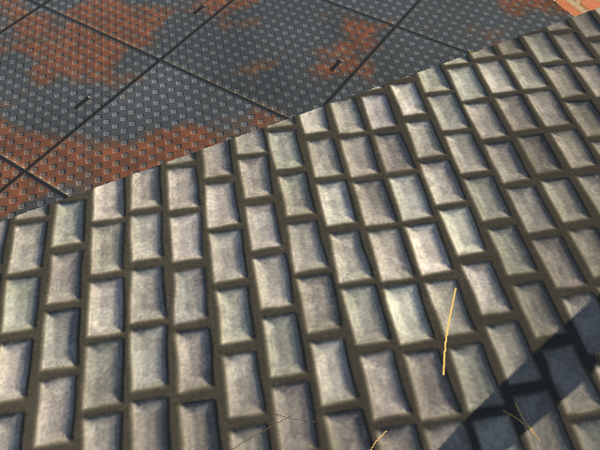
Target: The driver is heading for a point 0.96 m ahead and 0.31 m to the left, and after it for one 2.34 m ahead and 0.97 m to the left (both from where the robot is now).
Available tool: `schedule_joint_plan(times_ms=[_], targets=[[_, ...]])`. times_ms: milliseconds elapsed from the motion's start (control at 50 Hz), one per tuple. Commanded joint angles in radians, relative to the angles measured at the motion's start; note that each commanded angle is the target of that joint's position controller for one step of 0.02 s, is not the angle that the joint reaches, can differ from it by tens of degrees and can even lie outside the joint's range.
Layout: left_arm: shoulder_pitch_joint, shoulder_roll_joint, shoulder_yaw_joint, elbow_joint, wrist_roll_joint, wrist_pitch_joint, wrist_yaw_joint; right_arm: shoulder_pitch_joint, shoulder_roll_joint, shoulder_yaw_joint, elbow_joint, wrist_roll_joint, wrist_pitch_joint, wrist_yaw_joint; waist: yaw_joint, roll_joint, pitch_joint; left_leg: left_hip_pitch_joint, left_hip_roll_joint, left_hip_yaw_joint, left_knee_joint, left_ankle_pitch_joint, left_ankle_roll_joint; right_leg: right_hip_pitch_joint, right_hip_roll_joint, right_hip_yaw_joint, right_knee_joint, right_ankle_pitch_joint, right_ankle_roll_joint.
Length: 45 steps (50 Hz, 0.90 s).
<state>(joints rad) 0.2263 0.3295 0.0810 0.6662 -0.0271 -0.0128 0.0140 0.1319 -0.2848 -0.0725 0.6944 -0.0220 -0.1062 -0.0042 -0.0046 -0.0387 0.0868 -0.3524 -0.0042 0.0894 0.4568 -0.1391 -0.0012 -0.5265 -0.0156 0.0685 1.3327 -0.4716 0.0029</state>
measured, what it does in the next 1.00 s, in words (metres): walks ahead, turning left: right foot, then left foot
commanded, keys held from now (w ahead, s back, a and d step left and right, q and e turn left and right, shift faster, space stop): q+shift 0.28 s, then w+q+shift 0.54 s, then w+e+shift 0.18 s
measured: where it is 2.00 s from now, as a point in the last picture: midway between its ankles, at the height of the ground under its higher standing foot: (88, 210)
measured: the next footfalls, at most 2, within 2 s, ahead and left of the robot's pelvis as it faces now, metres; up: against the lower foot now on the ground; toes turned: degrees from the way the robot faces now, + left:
right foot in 0.20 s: +0.26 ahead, -0.13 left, +0.00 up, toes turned +3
left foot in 0.82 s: +0.31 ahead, +0.27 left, +0.00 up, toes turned +40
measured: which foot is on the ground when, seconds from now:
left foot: down 0.00-0.22, up 0.24-0.80, down 0.82-1.00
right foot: up 0.00-0.18, down 0.20-0.80, up 0.82-1.00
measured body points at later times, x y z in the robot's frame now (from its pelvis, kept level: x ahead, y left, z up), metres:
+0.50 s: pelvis +0.18 -0.02 +0.01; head +0.19 -0.01 +0.46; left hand +0.24 +0.28 -0.08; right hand +0.37 -0.27 -0.08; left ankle +0.17 +0.13 -0.63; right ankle +0.22 -0.13 -0.73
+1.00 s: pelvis +0.36 +0.24 -0.01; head +0.35 +0.28 +0.44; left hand +0.38 +0.55 -0.12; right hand +0.50 +0.03 -0.12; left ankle +0.28 +0.24 -0.73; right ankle +0.47 +0.10 -0.60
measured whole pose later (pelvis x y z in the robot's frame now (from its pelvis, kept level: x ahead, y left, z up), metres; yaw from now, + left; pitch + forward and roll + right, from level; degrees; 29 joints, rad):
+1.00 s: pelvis +0.36 +0.24 -0.01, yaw +35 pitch +2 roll -2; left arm 0.13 0.26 0.05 0.71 -0.05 -0.10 -0.03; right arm 0.46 -0.21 -0.03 0.79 -0.01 -0.07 0.04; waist -0.05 -0.05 -0.01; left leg -0.24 -0.04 0.11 0.64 -0.45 0.11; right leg -0.75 -0.12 0.02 1.41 -0.15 -0.06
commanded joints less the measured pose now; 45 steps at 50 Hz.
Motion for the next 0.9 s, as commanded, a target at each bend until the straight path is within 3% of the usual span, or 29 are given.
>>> schedule_joint_plan(times_ms=[20, 60, 80, 140, 180, 200, 220, 240, 260, 280, 300, 320, 360, 420, 480, 600, 740, 760, 780, 800, 820, 840, 860, 880, 900], targets=[[0.041, -0.066, -0.03, -0.111, 0.004, -0.003, -0.005, 0.008, -0.091, -0.012, 0.005, 0.011, -0.022, 0.008, 0.039, 0.103, -0.097, 0.096, 0.297, -0.246, -0.205, 0.597, 0.256, -0.066, -0.082, 0.025, -0.167, -0.012, 0.011], [0.05, -0.06, -0.04, -0.099, 0.017, -0.014, -0.01, -0.012, -0.143, -0.023, 0.026, 0.018, -0.028, 0.015, 0.054, 0.086, -0.159, 0.079, 0.28, -0.186, -0.201, 0.657, 0.26, 0.038, -0.066, 0.02, -0.364, 0.144, -0.006], [0.058, -0.053, -0.043, -0.081, 0.022, -0.021, -0.017, -0.036, -0.148, -0.021, 0.028, 0.032, -0.024, 0.02, 0.06, 0.09, -0.188, 0.058, 0.244, -0.144, -0.193, 0.638, 0.244, 0.121, -0.05, 0.002, -0.473, 0.25, -0.014], [-0.046, -0.005, -0.035, -0.103, 0.032, -0.037, -0.033, -0.006, -0.179, -0.021, 0.048, 0.067, -0.004, 0.029, 0.041, 0.101, -0.185, 0.075, 0.206, -0.152, -0.148, 0.453, 0.193, 0.223, 0.007, -0.019, -0.68, 0.438, -0.019], [-0.054, 0.039, -0.015, -0.104, 0.044, -0.046, -0.029, 0.023, -0.174, -0.015, 0.055, 0.067, 0.009, 0.024, 0.053, 0.091, -0.182, 0.07, 0.173, -0.181, -0.064, 0.31, 0.133, 0.339, 0.031, -0.038, -0.829, 0.55, -0.041], [-0.044, 0.074, -0.002, -0.106, 0.053, -0.047, -0.018, 0.057, -0.145, -0.005, 0.061, 0.059, 0.012, 0.023, 0.055, 0.089, -0.18, 0.041, 0.126, -0.177, 0.012, 0.229, 0.091, 0.408, 0.004, -0.027, -0.866, 0.622, -0.062], [0.001, 0.157, 0.016, -0.124, 0.074, -0.045, 0.001, 0.078, -0.087, 0.016, 0.039, 0.034, 0.013, 0.021, 0.061, -0.027, -0.25, -0.064, 0.039, -0.127, 0.22, -0.074, 0.023, 0.554, -0.195, 0.131, -0.841, 1.01, -0.122], [0.018, 0.183, 0.02, -0.148, 0.092, -0.026, 0.01, 0.223, -0.034, 0.036, 0.047, 0.037, 0.025, 0.017, 0.032, -0.233, -0.379, -0.237, -0.008, -0.104, 0.509, -0.575, -0.032, 0.699, -0.467, 0.327, -0.811, 1.249, -0.28], [0.037, 0.151, 0.016, -0.144, 0.072, -0.012, 0.003, 0.24, -0.125, 0.01, 0.05, 0.055, 0.045, 0.012, 0.058, -0.199, -0.416, -0.269, 0.014, -0.152, 0.681, -0.566, -0.05, 0.633, -0.445, 0.342, -0.857, 1.059, -0.315], [0.006, 0.116, 0.007, -0.142, 0.05, -0.007, -0.001, 0.204, -0.158, -0.007, 0.039, 0.063, 0.065, 0.006, 0.044, -0.15, -0.344, -0.331, 0.041, -0.146, 0.76, -0.502, -0.056, 0.584, -0.389, 0.283, -0.901, 0.84, -0.287], [-0.019, 0.082, 0.001, -0.131, 0.03, -0.009, -0.002, 0.197, -0.149, -0.011, 0.039, 0.062, 0.084, -0.002, 0.032, -0.109, -0.304, -0.377, 0.08, -0.141, 0.778, -0.414, -0.055, 0.542, -0.346, 0.251, -0.968, 0.429, -0.245], [-0.047, 0.068, -0.002, -0.12, 0.019, -0.013, -0.003, 0.192, -0.147, -0.017, 0.036, 0.057, 0.101, -0.006, 0.019, -0.127, -0.257, -0.385, 0.104, -0.134, 0.796, -0.342, -0.059, 0.467, -0.326, 0.239, -1.038, 0.13, -0.224], [-0.09, 0.076, 0.004, -0.102, 0.027, -0.034, 0.005, 0.197, -0.116, -0.02, 0.013, 0.048, 0.115, 0.001, -0.014, -0.161, -0.195, -0.365, 0.119, -0.111, 0.841, -0.234, -0.061, 0.347, -0.308, 0.202, -1.141, -0.076, -0.202], [-0.069, 0.053, 0.008, -0.07, 0.033, -0.071, 0.019, 0.134, -0.088, -0.025, -0.025, 0.048, 0.107, 0.003, -0.003, -0.09, -0.167, -0.427, 0.147, -0.126, 0.814, -0.129, -0.046, 0.386, -0.327, 0.125, -1.186, -0.074, -0.184], [-0.017, 0.073, 0.026, -0.028, 0.035, -0.085, 0.024, 0.079, -0.059, -0.021, -0.057, 0.048, 0.102, 0.012, 0.011, -0.051, -0.146, -0.477, 0.17, -0.136, 0.751, -0.086, -0.035, 0.445, -0.356, 0.053, -1.207, -0.069, -0.18], [0.001, 0.129, 0.056, 0.018, 0.029, -0.084, 0.015, 0.017, -0.042, -0.012, -0.102, 0.054, 0.113, 0.035, -0.005, -0.054, -0.048, -0.476, 0.201, -0.119, 0.614, -0.064, -0.013, 0.461, -0.393, -0.103, -1.256, -0.082, -0.153], [-0.042, 0.166, 0.07, 0.048, 0.012, -0.063, -0.02, 0.003, -0.072, -0.007, -0.115, 0.071, 0.126, 0.048, -0.033, -0.057, 0.021, -0.313, 0.195, 0.019, 0.478, -0.247, 0.075, 0.508, -0.361, -0.322, -1.187, -0.05, -0.097], [-0.064, 0.164, 0.068, 0.047, 0.009, -0.057, -0.026, 0.069, -0.088, -0.015, -0.092, 0.076, 0.126, 0.047, -0.068, -0.044, 0.001, -0.194, 0.153, 0.074, 0.442, -0.254, 0.097, 0.476, -0.343, -0.363, -1.098, 0.057, -0.089], [-0.105, 0.16, 0.064, 0.043, -0.001, -0.05, -0.032, 0.214, -0.121, -0.04, -0.045, 0.077, 0.123, 0.043, -0.158, -0.006, -0.066, 0.024, 0.069, 0.156, 0.361, -0.199, 0.13, 0.418, -0.302, -0.425, -0.876, 0.354, -0.07], [-0.131, 0.127, 0.05, 0.023, 0.006, -0.046, -0.031, 0.46, -0.223, -0.094, 0.049, 0.071, 0.116, 0.039, -0.264, 0.133, -0.148, 0.322, -0.068, 0.185, 0.3, -0.205, 0.172, 0.276, -0.229, -0.439, -0.441, 0.67, -0.047], [-0.119, -0.022, 0.003, -0.01, 0.048, -0.057, -0.026, 0.48, -0.32, -0.104, 0.074, 0.069, 0.106, 0.041, -0.188, 0.439, -0.014, 0.394, 0.07, -0.188, 0.175, -0.194, 0.21, -0.133, -0.141, -0.336, 0.037, -0.065, 0.015], [-0.095, -0.039, -0.013, -0.106, 0.042, -0.105, -0.02, 0.388, -0.334, -0.071, -0.015, 0.062, 0.06, 0.053, -0.072, 0.611, -0.19, 0.497, 0.212, -0.833, -0.138, -0.429, 0.33, -0.393, 0.023, -0.077, 0.257, -0.195, 0.016], [-0.176, 0.082, 0.005, -0.12, -0.016, -0.135, -0.016, 0.389, -0.249, -0.052, -0.032, 0.061, 0.031, 0.07, -0.123, 0.353, -0.224, 0.551, 0.319, -0.903, -0.292, -0.502, 0.325, -0.474, -0.015, -0.007, 0.277, -0.049, -0.006], [-0.185, 0.078, -0.002, -0.1, -0.044, -0.148, -0.018, 0.424, -0.219, -0.049, -0.002, 0.06, 0.019, 0.071, -0.117, 0.203, -0.179, 0.538, 0.378, -0.877, -0.261, -0.537, 0.328, -0.548, -0.046, -0.023, 0.248, 0.044, -0.041], [-0.183, 0.037, -0.015, -0.066, -0.028, -0.146, -0.01, 0.385, -0.187, -0.036, 0.008, 0.046, 0.014, 0.067, -0.092, 0.121, -0.149, 0.423, 0.361, -0.777, -0.192, -0.496, 0.293, -0.514, -0.105, -0.01, 0.211, 0.124, -0.061]])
